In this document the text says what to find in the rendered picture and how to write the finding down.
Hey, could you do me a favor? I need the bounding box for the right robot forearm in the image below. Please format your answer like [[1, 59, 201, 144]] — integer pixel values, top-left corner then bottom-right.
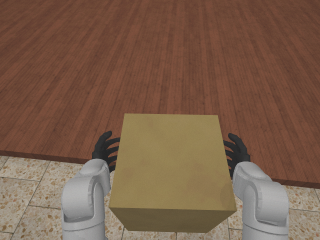
[[232, 161, 290, 240]]

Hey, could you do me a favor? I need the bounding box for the robot right hand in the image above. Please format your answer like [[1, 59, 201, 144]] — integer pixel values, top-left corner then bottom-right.
[[223, 133, 251, 179]]

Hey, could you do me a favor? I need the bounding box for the carton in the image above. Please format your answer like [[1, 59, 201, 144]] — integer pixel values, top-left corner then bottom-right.
[[108, 113, 237, 233]]

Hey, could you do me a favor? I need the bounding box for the left robot forearm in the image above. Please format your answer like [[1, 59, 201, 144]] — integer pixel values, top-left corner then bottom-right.
[[61, 158, 111, 240]]

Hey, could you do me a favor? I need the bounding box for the robot left hand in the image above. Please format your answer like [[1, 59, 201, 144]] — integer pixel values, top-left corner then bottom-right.
[[92, 130, 121, 173]]

